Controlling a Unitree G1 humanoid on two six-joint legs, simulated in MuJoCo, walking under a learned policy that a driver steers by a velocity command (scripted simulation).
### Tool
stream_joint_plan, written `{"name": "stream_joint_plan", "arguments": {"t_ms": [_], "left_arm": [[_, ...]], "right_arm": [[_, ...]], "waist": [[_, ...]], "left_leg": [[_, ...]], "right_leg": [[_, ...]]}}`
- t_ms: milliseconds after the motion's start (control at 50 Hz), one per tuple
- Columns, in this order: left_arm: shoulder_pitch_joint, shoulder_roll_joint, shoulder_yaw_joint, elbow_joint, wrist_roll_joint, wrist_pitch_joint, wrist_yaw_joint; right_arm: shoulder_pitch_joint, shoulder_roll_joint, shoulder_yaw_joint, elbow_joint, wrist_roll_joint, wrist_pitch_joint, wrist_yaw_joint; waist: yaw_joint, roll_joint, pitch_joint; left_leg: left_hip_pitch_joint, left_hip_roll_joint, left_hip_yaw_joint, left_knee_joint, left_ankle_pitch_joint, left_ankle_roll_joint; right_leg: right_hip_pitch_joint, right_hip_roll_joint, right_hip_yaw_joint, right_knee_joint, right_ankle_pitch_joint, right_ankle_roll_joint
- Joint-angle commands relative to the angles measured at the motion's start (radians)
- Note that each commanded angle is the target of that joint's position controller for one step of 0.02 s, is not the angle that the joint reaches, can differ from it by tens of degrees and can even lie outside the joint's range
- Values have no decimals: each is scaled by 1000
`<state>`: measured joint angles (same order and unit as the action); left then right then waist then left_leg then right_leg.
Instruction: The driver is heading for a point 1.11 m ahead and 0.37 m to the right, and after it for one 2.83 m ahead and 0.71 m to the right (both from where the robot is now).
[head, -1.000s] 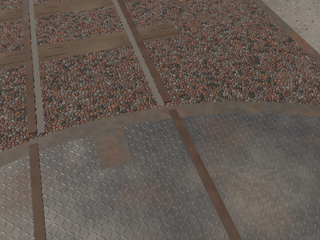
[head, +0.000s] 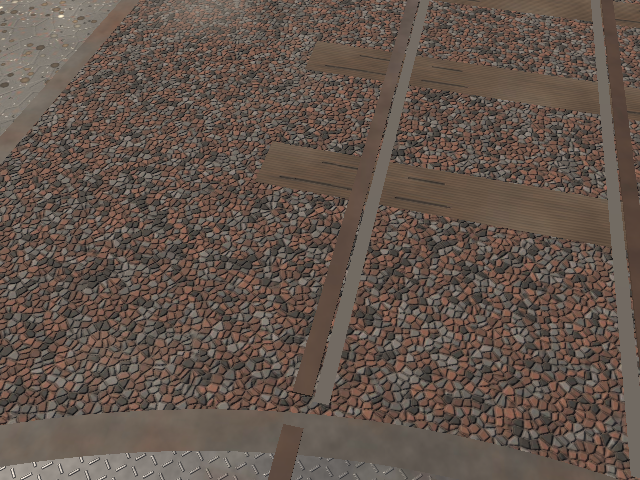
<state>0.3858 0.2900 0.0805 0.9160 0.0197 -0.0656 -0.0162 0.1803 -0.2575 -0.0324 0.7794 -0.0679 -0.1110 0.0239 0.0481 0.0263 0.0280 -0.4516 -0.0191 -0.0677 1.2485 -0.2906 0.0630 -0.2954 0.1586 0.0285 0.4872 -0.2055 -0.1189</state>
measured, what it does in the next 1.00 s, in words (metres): walks ahead, turning right: left foot, then right foot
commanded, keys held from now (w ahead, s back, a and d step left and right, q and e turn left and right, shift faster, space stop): w+e+shift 0.84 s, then w+q+shift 0.16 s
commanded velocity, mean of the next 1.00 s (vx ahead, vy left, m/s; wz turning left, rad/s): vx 1.00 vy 0.00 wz -0.78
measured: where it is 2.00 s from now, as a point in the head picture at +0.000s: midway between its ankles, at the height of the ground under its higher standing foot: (536, 210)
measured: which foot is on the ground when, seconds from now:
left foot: up 0.00-0.24, down 0.26-0.68, up 0.70-1.00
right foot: down 0.00-0.24, up 0.26-0.66, down 0.68-1.00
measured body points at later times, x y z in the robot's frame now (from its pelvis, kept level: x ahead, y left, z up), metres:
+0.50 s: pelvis +0.44 +0.01 +0.00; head +0.47 +0.00 +0.45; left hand +0.74 +0.19 -0.07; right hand +0.32 -0.27 -0.11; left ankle +0.40 +0.16 -0.73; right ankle +0.47 -0.12 -0.64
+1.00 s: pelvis +0.84 -0.24 +0.00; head +0.86 -0.26 +0.45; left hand +1.04 -0.04 -0.12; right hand +0.83 -0.56 -0.07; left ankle +1.12 -0.29 -0.67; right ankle +0.71 -0.17 -0.73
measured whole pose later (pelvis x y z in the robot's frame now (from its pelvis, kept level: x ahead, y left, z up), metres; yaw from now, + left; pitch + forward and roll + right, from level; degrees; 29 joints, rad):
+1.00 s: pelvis +0.84 -0.24 +0.00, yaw -47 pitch +1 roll -1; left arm 0.45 0.31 0.05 0.82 -0.01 -0.10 -0.02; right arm 0.07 -0.26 0.01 0.61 -0.03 -0.06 0.04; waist 0.07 0.01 0.04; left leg -0.74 0.14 0.00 0.68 0.10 0.01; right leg 0.09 0.19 0.12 0.22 -0.31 -0.17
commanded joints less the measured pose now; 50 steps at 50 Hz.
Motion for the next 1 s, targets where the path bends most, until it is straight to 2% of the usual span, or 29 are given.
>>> {"name": "stream_joint_plan", "arguments": {"t_ms": [20,120,180,220,240,260,280,300,320,340,380,420,440,500,560,600,620,640,660,680,700,720,740,760,780,840,920,960,1000], "left_arm": [[12,70,3,-50,-9,-37,7],[21,128,28,-94,-18,-43,-3],[86,147,36,-85,-35,-36,-4],[109,175,42,-74,-33,-30,-3],[84,187,45,-82,-35,-34,-8],[41,112,25,-120,-38,-45,-7],[132,-14,-11,-168,-83,-39,2],[59,51,-11,-167,-50,-18,12],[-38,81,-1,-168,-24,-6,5],[-87,68,-1,-177,-11,1,-8],[-129,27,-6,-205,10,27,-34],[-198,-9,-17,-246,13,48,-46],[-219,-15,-24,-279,14,54,-54],[-319,12,-36,-339,14,55,-72],[-423,18,-55,-377,14,53,-92],[-419,45,-51,-363,14,50,-90],[-321,76,-38,-322,-5,53,-86],[-218,91,-31,-310,5,45,-80],[-42,132,-13,-266,12,43,-65],[134,179,20,-196,11,38,-36],[71,250,40,-173,-6,46,-10],[21,375,66,-228,17,66,-5],[48,336,70,-247,5,71,3],[15,288,59,-231,-2,66,11],[-24,246,48,-225,-2,54,14],[-70,173,17,-227,-12,11,18],[-48,125,0,-187,-18,-36,4],[11,134,-1,-163,-36,-57,-10],[44,155,0,-138,-29,-66,-8]], "right_arm": [[-30,-48,14,-126,-17,9,4],[-260,-32,48,-222,32,8,26],[-262,-74,34,-229,29,5,8],[-134,-122,8,-194,25,-2,-14],[18,-159,-11,-165,21,-10,-31],[240,-254,-44,-148,3,-9,-57],[255,-313,-59,-137,-26,0,-55],[185,-244,-63,-133,-4,11,-51],[124,-149,-42,-138,8,11,-43],[110,-113,-32,-119,8,8,-35],[147,-83,-23,-67,17,-2,-32],[195,-40,-15,-16,44,-16,-19],[192,-58,-18,-10,46,-23,-15],[131,-76,-21,4,44,-35,-17],[161,-129,-28,32,43,-37,-23],[223,-181,-37,40,42,-28,-33],[223,-202,-41,27,42,-20,-46],[217,-272,-54,16,41,-7,-50],[178,-299,-64,3,34,10,-55],[162,-271,-62,2,26,23,-45],[161,-122,-28,-27,3,29,-24],[208,-122,-18,-151,34,16,-24],[99,-181,-17,-176,27,-11,-25],[73,-183,-12,-177,30,-24,-24],[72,-178,-8,-162,21,-20,-27],[102,-148,-2,-157,-12,43,-25],[-79,-45,37,-218,15,47,7],[-142,-39,39,-215,40,41,18],[-179,-70,28,-211,54,41,18]], "waist": [[-75,-40,38],[-15,-71,74],[5,-64,26],[-56,-25,-89],[-135,-30,-173],[-234,40,-314],[-165,297,-458],[-146,217,-333],[-150,96,-194],[-135,24,-116],[-96,71,-41],[-84,69,-14],[-64,100,-17],[-25,70,42],[-30,9,117],[-27,18,75],[16,52,-49],[89,84,-62],[181,104,-119],[243,46,-185],[128,-162,-114],[42,-296,-299],[93,-109,-291],[46,-36,-130],[-10,43,-49],[-105,68,22],[-60,0,84],[0,-16,70],[26,-22,75]], "left_leg": [[-191,92,-31,-152,-45,-54],[124,43,64,-575,315,-98],[159,15,56,-703,318,-89],[339,-35,80,-771,196,-64],[547,25,35,-752,152,-41],[773,260,-186,-768,-171,2],[958,537,-690,-926,-451,106],[822,493,-747,-977,-556,113],[692,432,-552,-974,-411,86],[587,391,-401,-984,-193,73],[475,329,-202,-1005,35,40],[460,290,-61,-1017,221,6],[451,318,-38,-1026,299,20],[370,265,151,-1091,419,-8],[325,227,305,-1130,628,-36],[409,218,341,-1032,1049,-51],[446,214,349,-896,1323,-53],[435,257,337,-708,1444,-59],[370,303,307,-475,1446,-52],[219,251,301,-163,1054,-49],[-91,70,281,220,-120,-55],[-402,-10,115,464,-248,-90],[-464,41,-3,401,-128,-80],[-458,76,-7,290,-69,-77],[-388,112,-3,196,-54,-82],[-215,161,-7,5,-137,-130],[-74,170,90,-418,269,-99],[15,134,133,-569,503,-46],[-30,113,146,-663,538,-4]], "right_leg": [[20,-273,482,-305,-106,-202],[-185,-204,366,-400,94,-125],[10,-225,383,-271,314,-78],[91,-184,337,-12,564,-37],[-6,-147,314,209,523,-17],[-153,-108,241,511,269,-7],[-416,-39,123,802,-307,18],[-529,-139,74,887,-197,2],[-544,-177,55,865,-116,1],[-525,-207,51,829,-79,7],[-507,-242,43,801,-77,16],[-547,-262,24,802,-61,13],[-568,-267,15,798,-29,16],[-537,-266,-23,658,129,17],[-381,-223,-157,385,217,-21],[-249,-130,-245,308,202,-55],[-85,-65,-252,332,189,-67],[-14,-50,-239,304,101,-89],[175,-45,-184,268,42,-128],[429,-55,-97,190,54,-152],[523,-185,88,217,66,-172],[772,-377,633,19,4,-367],[722,-397,747,-157,-150,-344],[555,-384,706,-229,-161,-308],[391,-348,628,-247,-95,-274],[70,-248,452,-270,61,-260],[-85,-145,208,-348,262,-170],[-28,-166,165,-407,360,-126],[162,-213,135,-430,473,-92]]}}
